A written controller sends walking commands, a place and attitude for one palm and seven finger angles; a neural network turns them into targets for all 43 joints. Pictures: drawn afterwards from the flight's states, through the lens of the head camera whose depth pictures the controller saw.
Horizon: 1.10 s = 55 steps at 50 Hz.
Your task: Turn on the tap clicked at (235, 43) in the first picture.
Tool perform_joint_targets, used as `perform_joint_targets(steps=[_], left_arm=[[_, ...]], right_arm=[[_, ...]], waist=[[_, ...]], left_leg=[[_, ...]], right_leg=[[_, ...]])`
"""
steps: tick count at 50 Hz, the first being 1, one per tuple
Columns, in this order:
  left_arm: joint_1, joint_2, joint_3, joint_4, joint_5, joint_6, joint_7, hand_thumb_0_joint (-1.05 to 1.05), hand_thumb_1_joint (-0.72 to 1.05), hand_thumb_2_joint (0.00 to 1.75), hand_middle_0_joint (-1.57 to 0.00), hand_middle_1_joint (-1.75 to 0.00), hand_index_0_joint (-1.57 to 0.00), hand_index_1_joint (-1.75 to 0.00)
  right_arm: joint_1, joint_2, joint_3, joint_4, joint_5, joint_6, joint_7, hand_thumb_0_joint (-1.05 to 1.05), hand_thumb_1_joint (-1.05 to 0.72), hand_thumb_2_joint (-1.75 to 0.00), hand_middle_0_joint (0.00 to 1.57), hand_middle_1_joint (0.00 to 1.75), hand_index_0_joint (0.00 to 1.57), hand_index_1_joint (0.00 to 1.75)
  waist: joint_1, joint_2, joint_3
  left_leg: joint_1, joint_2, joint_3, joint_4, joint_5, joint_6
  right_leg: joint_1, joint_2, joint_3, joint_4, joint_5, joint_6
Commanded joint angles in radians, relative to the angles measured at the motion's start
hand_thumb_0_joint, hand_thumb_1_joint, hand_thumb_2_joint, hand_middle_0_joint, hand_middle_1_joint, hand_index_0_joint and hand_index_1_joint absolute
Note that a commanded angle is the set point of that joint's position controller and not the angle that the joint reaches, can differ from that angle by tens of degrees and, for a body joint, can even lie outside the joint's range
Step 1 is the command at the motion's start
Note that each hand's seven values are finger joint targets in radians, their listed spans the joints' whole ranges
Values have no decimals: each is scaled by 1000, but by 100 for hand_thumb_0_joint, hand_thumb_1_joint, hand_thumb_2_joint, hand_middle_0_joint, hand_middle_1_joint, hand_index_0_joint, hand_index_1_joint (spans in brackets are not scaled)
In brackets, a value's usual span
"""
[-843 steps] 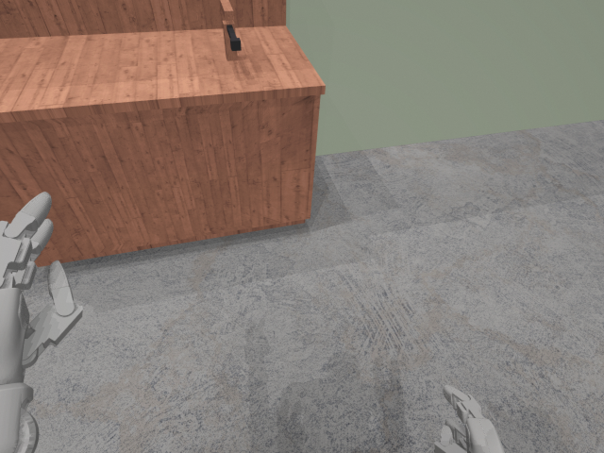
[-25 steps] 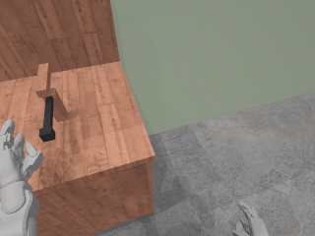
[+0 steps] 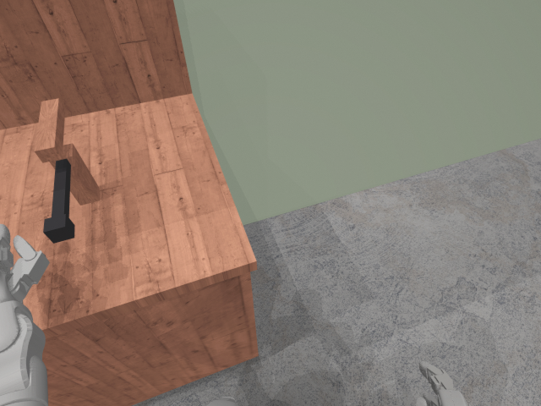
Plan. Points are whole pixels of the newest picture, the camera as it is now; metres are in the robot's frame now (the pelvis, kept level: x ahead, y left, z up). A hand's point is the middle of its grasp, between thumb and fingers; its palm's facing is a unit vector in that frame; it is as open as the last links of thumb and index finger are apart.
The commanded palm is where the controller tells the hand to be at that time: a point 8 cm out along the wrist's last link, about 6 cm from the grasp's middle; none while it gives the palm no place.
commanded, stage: reach beside the lever's end, fingers flat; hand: left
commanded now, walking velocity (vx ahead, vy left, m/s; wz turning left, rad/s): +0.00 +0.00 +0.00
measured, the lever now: (59, 228) +0.32 +0.34 +0.09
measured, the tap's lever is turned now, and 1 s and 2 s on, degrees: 0 2 21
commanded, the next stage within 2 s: push the lever round in 0.44 s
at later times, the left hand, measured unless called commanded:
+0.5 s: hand (31, 257) +0.28 +0.36 +0.08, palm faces +0.64 -0.76 -0.08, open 7.8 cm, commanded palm +0.23 +0.38 +0.08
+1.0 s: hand (62, 250) +0.29 +0.32 +0.08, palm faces +0.61 -0.79 -0.08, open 7.7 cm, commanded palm +0.25 +0.35 +0.08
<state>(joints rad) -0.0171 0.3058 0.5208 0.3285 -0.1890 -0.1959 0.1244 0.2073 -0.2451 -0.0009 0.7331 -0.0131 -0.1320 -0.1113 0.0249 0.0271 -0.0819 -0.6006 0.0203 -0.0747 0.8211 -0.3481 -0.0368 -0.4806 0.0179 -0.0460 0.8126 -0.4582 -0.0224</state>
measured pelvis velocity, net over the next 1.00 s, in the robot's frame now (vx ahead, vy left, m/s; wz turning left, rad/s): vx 0.00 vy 0.01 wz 0.00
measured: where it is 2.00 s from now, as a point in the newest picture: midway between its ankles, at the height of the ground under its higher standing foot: outside the picture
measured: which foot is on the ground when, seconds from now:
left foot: down 0.00-1.00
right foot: down 0.00-1.00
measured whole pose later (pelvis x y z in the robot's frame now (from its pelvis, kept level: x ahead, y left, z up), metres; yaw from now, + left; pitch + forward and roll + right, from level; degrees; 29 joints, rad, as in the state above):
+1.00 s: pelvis +0.00 +0.01 +0.00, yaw +0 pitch +7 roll -2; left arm -0.04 0.26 0.44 0.30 -0.16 -0.19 0.17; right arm 0.21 -0.23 0.01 0.70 -0.01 -0.11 -0.10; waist 0.02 0.03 -0.09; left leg -0.63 0.02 -0.07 0.85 -0.36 -0.02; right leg -0.50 0.02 -0.04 0.82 -0.46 -0.01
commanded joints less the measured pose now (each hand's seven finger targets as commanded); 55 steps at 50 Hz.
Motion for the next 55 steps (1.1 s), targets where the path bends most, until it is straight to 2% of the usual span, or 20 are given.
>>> perform_joint_targets(steps=[1,5,7,10,13,14,17,18,23,25,28,29,32,39,40,43,47,48,49,55], left_arm=[[-208,299,95,-158,-5,-88,-32,0,90,90,-15,-15,-15,-15],[-170,303,109,-164,-19,-99,-57,0,90,90,-15,-15,-15,-15],[-173,302,111,-183,-24,-104,-59,0,90,90,-15,-15,-15,-15],[-159,287,101,-187,-24,-104,-55,0,90,90,-15,-15,-15,-15],[-197,312,122,-154,-26,-99,-51,0,90,90,-15,-15,-15,-15],[-216,326,132,-149,-25,-103,-51,0,90,90,-15,-15,-15,-15],[-220,338,133,-180,-17,-111,-55,0,90,90,-15,-15,-15,-15],[-230,319,108,-193,-14,-112,-59,0,90,90,-15,-15,-15,-15],[-303,303,72,-187,-9,-111,-62,0,90,90,-15,-15,-15,-15],[-255,263,45,-184,-15,-104,-62,0,90,90,-15,-15,-15,-15],[-199,271,60,-176,-16,-81,-55,0,90,90,-15,-15,-15,-15],[-191,256,47,-188,-16,-73,-51,0,90,90,-15,-15,-15,-15],[-198,256,56,-187,-11,-55,-21,0,90,90,-15,-15,-15,-15],[-290,234,8,-270,41,-94,46,0,90,90,-15,-15,-15,-15],[-281,209,-16,-267,46,-96,46,0,90,90,-15,-15,-15,-15],[-289,200,-36,-286,50,-98,48,0,90,90,-15,-15,-15,-15],[-217,208,-11,-239,35,-63,46,0,90,90,-15,-15,-15,-15],[-246,181,-32,-249,28,-57,48,0,90,90,-15,-15,-15,-15],[-245,207,-5,-236,25,-54,52,0,90,90,-15,-15,-15,-15],[-238,188,-26,-250,42,-66,60,0,90,90,-15,-15,-15,-15]], right_arm=[[-41,-137,-51,-127,-1,-42,-9,0,-90,-90,20,30,20,30],[-28,-136,-56,-145,3,-34,0,0,-90,-90,20,30,20,30],[-23,-141,-57,-147,1,-34,2,0,-90,-90,20,30,20,30],[-26,-140,-57,-155,3,-32,8,0,-90,-90,20,30,20,30],[-29,-143,-55,-150,7,-27,1,0,-90,-90,20,30,20,30],[-30,-144,-55,-148,6,-25,-1,0,-90,-90,20,30,20,30],[-31,-144,-54,-153,4,-24,-3,0,-90,-90,20,30,20,30],[-33,-140,-53,-156,4,-25,-3,0,-90,-90,20,30,20,30],[-35,-139,-45,-149,5,-30,-11,0,-90,-90,20,30,20,30],[-33,-140,-46,-157,6,-35,-9,0,-90,-90,20,30,20,30],[-30,-144,-48,-166,9,-35,-5,0,-90,-90,20,30,20,30],[-34,-140,-46,-170,10,-34,-3,0,-90,-90,20,30,20,30],[-36,-142,-43,-172,8,-29,-2,0,-90,-90,20,30,20,30],[-50,-131,-41,-169,-4,-29,4,0,-90,-90,20,30,20,30],[-52,-128,-40,-169,-6,-30,4,0,-90,-90,20,30,20,30],[-53,-127,-40,-163,-5,-31,0,0,-90,-90,20,30,20,30],[-51,-130,-41,-161,-2,-24,-4,0,-90,-90,20,30,20,30],[-58,-125,-38,-163,-1,-23,-4,0,-90,-90,20,30,20,30],[-58,-127,-40,-158,-2,-22,-6,0,-90,-90,20,30,20,30],[-56,-122,-40,-159,-5,-18,3,0,-90,-90,20,30,20,30]], waist=[[1,32,-208],[18,59,-256],[13,52,-265],[7,48,-229],[-3,28,-182],[-5,17,-182],[4,66,-214],[0,103,-227],[-22,101,-208],[-13,87,-215],[4,62,-237],[9,81,-230],[7,35,-204],[-20,69,-204],[-16,97,-204],[-21,103,-221],[-2,56,-224],[-15,44,-214],[-8,29,-212],[-10,58,-211]], left_leg=[[141,-41,44,-81,187,67],[155,-42,46,-73,240,65],[168,-40,47,-63,257,67],[153,-40,43,-68,235,68],[115,-39,41,-73,173,68],[112,-38,39,-74,162,68],[135,-38,39,-72,173,68],[150,-39,41,-74,176,67],[154,-34,24,-80,124,66],[165,-34,20,-84,134,64],[167,-32,16,-94,156,62],[168,-34,18,-99,156,61],[153,-31,16,-105,143,60],[163,-28,10,-101,112,61],[169,-28,14,-99,114,59],[186,-26,10,-103,114,57],[170,-28,20,-105,142,58],[166,-31,23,-104,135,61],[157,-31,24,-106,131,61],[164,-33,32,-92,170,63]], right_leg=[[26,7,42,-123,326,9],[55,9,40,-105,382,8],[50,13,39,-102,400,10],[27,15,33,-101,374,11],[0,13,37,-113,310,13],[-3,13,38,-113,297,13],[3,16,39,-107,295,7],[1,15,39,-106,294,5],[-37,20,33,-110,233,3],[-31,21,26,-109,242,1],[-4,21,18,-108,258,1],[-2,21,18,-111,260,0],[-6,23,12,-116,246,3],[-34,22,15,-109,208,0],[-34,21,17,-108,211,-2],[-29,21,16,-110,210,-3],[8,21,15,-121,249,-1],[5,17,15,-125,251,3],[10,18,18,-128,249,3],[14,16,22,-119,292,2]])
